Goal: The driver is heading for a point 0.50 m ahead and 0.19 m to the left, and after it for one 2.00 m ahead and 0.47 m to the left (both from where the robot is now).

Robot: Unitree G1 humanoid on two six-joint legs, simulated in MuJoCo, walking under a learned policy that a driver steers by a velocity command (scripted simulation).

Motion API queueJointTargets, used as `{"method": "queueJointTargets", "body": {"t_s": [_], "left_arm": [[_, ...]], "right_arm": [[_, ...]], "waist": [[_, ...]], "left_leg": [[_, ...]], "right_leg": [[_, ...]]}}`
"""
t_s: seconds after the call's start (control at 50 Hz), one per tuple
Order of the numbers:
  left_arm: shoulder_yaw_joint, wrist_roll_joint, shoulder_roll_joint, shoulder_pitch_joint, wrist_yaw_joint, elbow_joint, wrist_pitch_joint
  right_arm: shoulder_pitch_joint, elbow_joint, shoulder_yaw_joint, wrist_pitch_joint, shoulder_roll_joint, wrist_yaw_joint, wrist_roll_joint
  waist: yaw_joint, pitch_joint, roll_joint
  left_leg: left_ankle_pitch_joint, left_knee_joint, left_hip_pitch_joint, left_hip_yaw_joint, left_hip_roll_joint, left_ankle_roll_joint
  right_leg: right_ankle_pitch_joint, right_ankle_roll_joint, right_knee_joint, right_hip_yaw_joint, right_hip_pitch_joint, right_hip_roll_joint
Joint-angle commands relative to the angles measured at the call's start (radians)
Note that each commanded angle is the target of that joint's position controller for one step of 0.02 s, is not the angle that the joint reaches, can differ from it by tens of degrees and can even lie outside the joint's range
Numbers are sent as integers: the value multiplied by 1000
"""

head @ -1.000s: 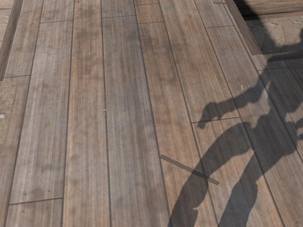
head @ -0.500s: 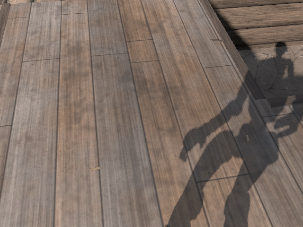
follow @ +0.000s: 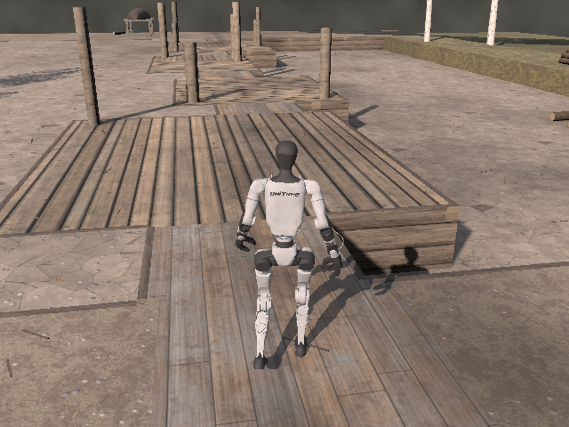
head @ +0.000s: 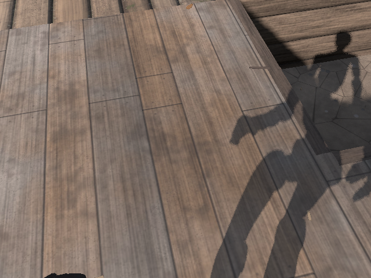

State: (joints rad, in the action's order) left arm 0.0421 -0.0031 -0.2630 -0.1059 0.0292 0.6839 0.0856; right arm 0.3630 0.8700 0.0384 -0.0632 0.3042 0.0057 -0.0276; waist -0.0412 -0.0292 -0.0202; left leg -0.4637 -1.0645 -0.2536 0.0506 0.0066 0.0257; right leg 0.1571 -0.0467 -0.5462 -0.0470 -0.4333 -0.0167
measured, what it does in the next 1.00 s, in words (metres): walks ahead, turning left: left foot, then right foot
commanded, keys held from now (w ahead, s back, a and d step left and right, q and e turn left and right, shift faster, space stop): w+q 0.54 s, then q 0.46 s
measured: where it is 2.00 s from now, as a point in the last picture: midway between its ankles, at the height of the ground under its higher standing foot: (152, 248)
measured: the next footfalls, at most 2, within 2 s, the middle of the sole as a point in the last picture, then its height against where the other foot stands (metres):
left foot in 0.44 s outside the picture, level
right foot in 0.90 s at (170, 226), level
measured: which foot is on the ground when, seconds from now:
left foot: up 0.00-0.42, down 0.44-0.90, up 0.92-1.00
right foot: down 0.00-0.46, up 0.48-0.88, down 0.90-1.00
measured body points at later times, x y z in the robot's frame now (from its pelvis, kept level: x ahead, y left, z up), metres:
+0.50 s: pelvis +0.27 +0.06 -0.01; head +0.31 +0.08 +0.43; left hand +0.24 +0.36 -0.14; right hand +0.52 -0.14 -0.10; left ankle +0.35 +0.16 -0.73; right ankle +0.10 -0.10 -0.67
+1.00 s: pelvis +0.48 +0.10 +0.00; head +0.52 +0.11 +0.45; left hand +0.51 +0.42 -0.08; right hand +0.74 -0.09 -0.10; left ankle +0.35 +0.16 -0.66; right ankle +0.62 +0.06 -0.73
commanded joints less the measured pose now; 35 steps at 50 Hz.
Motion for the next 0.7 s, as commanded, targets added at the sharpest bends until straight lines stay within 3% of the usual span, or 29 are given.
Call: {"method": "queueJointTargets", "body": {"t_s": [0.02, 0.06, 0.12, 0.16, 0.24, 0.34, 0.4, 0.42, 0.44, 0.46, 0.48, 0.5, 0.52, 0.54, 0.56, 0.58, 0.6, 0.64, 0.7], "left_arm": [[40, 7, -121, -174, -11, 6, 1], [37, 17, -101, -128, -8, 13, 18], [46, 16, -118, -115, -11, 45, 37], [51, 20, -132, -127, -19, 65, 37], [55, 14, -153, -140, -31, 88, 30], [68, -8, -185, -215, -38, 137, -5], [79, -16, -221, -192, -49, 135, -30], [82, -17, -232, -180, -55, 130, -40], [77, -19, -226, -164, -60, 124, -46], [59, 3, -185, -185, -63, 104, -38], [18, 20, -57, -250, -48, 49, -6], [31, -10, -143, -176, -28, 46, 37], [37, -44, -169, -87, -18, 16, 56], [32, -31, -151, -72, -22, 12, 64], [40, -2, -162, -61, -32, 20, 60], [46, 11, -166, -79, -35, 23, 46], [48, 15, -165, -100, -37, 20, 33], [41, 20, -133, -112, -41, 22, 10], [25, 23, -94, -38, -45, 2, -4]], "right_arm": [[-101, -114, 28, -35, 123, 2, -3], [-47, -97, 30, -7, 91, 0, -1], [-64, -103, 27, 21, 56, -7, 1], [-105, -118, 28, 23, 50, -6, 6], [-224, -152, 19, 12, 23, 17, 8], [-354, -230, 16, 14, 21, 45, 7], [-309, -252, 37, 20, 58, 57, 9], [-221, -236, 55, 23, 87, 56, 8], [-64, -198, 85, 24, 136, 47, 5], [89, -167, 119, 35, 228, 24, 4], [27, -194, 127, 30, 304, 19, -5], [52, -212, 100, 19, 223, 25, 5], [33, -206, 86, 9, 169, 25, 14], [-24, -207, 79, 1, 151, 26, 12], [-96, -224, 70, -1, 117, 23, 16], [-137, -246, 64, 1, 110, 17, 30], [-151, -253, 69, 3, 123, 13, 35], [-153, -249, 75, 5, 141, 1, 28], [-136, -237, 85, 28, 165, -22, 13]], "waist": [[104, 96, 71], [48, 64, 114], [28, 17, 86], [37, 3, 73], [79, -26, 63], [122, -64, 56], [68, -5, 99], [15, 51, 110], [-73, 132, 89], [-127, 230, -36], [-10, 319, -276], [-78, 401, -139], [-85, 271, -92], [-34, 165, 5], [2, 115, 16], [36, 84, 4], [57, 82, -13], [73, 78, 0], [52, 103, -36]], "left_leg": [[97, -145, -473, 44, -104, 2], [159, -97, -365, 55, -137, -12], [233, -25, -387, 64, -143, -36], [346, 63, -430, 72, -140, -44], [550, 302, -387, -1, -119, -29], [474, 434, -452, -55, -99, 14], [316, 443, -336, -133, -26, 66], [279, 447, -219, -159, 15, 91], [331, 508, 7, -161, 58, 127], [349, 531, 317, 65, -72, 191], [181, 673, 620, 664, -315, 398], [116, 764, 659, 762, -342, 390], [178, 762, 568, 602, -306, 340], [296, 763, 410, 476, -258, 303], [477, 765, 286, 387, -227, 277], [656, 777, 183, 336, -210, 279], [799, 775, 119, 311, -206, 291], [954, 768, 37, 218, -169, 276], [954, 730, -19, 139, -93, 214]], "right_leg": [[-3, -189, 286, 392, 460, 308], [-66, -184, 359, 291, 322, 281], [-157, -181, 420, 164, 259, 274], [-212, -168, 429, 89, 281, 264], [-232, -125, 443, -47, 305, 229], [-314, -104, 378, -93, 498, 293], [-721, -69, 210, -133, 564, 303], [-857, -54, 76, -149, 554, 291], [-848, -22, -132, -176, 470, 253], [-521, 23, -445, -180, 218, 205], [368, 90, -817, -73, -228, -36], [407, 62, -881, 153, -333, -2], [335, 37, -853, 147, -383, 41], [257, 30, -744, 140, -356, 86], [222, 39, -655, 133, -292, 114], [205, 53, -639, 130, -221, 123], [214, 73, -611, 127, -175, 119], [179, 108, -499, 100, -137, 101], [-11, 131, -280, 76, -73, 42]]}}
Keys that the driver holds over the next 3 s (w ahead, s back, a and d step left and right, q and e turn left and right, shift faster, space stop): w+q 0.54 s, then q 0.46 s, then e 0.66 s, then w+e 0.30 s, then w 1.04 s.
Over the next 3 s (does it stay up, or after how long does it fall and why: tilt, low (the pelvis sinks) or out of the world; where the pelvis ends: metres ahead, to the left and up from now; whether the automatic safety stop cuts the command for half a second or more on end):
stays up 1.06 0.14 -0.01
